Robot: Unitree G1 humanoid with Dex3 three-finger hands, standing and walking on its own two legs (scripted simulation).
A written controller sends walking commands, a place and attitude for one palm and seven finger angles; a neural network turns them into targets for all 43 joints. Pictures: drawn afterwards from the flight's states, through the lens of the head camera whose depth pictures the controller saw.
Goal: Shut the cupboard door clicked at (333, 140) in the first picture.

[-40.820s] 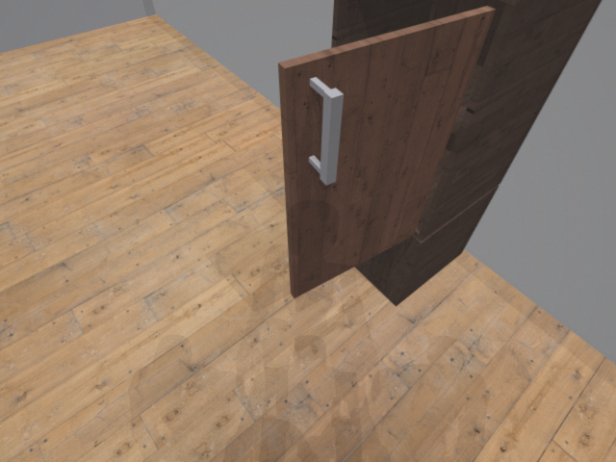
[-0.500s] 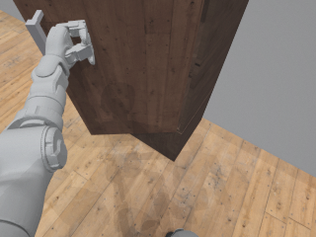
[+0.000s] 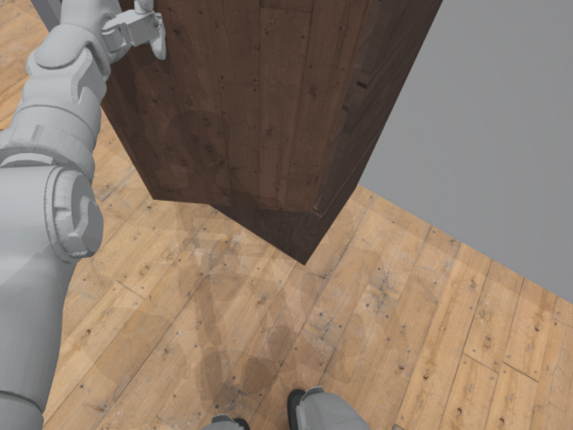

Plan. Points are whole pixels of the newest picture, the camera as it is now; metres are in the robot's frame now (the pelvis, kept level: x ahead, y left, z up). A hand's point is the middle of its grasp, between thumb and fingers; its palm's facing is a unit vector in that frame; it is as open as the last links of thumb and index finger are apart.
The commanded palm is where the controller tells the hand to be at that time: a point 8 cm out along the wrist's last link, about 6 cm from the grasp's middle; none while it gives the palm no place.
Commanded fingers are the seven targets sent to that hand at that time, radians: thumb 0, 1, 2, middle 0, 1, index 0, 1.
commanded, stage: push the door shut along its arc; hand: left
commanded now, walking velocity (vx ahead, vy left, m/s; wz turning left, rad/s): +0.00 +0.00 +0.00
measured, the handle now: (65, 15) +0.61 +0.17 +0.18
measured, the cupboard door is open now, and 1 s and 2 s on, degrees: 29 18 18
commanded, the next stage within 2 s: pull the fist back off the door in 0.12 s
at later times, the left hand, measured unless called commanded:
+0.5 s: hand (189, 4) +0.62 +0.02 +0.18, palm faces +0.15 -0.99 -0.03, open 3.1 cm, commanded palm +0.57 +0.07 +0.18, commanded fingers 0.00 0.90 0.90 -1.30 -1.50 -1.30 -1.50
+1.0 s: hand (182, 62) +0.52 +0.04 +0.17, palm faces +0.11 -0.99 +0.02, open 3.1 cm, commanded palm +0.49 +0.08 +0.18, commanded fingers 0.00 0.90 0.90 -1.30 -1.50 -1.30 -1.50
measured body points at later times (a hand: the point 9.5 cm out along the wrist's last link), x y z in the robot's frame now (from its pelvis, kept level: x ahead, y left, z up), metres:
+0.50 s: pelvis +0.03 +0.00 +0.00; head +0.16 -0.02 +0.43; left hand +0.61 +0.08 +0.18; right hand -0.07 -0.24 -0.12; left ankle -0.02 +0.09 -0.71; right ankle +0.02 -0.10 -0.71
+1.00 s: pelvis +0.01 -0.01 +0.01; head +0.07 -0.02 +0.46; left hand +0.51 +0.09 +0.17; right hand +0.04 -0.28 -0.11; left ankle -0.02 +0.09 -0.71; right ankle +0.02 -0.10 -0.71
